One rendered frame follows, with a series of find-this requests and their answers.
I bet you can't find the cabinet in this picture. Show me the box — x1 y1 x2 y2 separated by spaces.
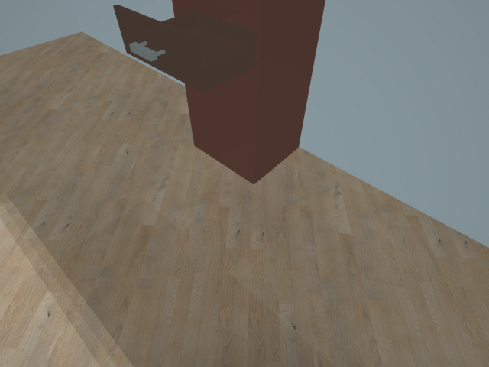
172 0 325 185

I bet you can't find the handle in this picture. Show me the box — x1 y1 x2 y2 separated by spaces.
129 41 165 62

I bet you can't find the drawer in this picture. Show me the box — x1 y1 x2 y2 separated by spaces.
113 5 257 93

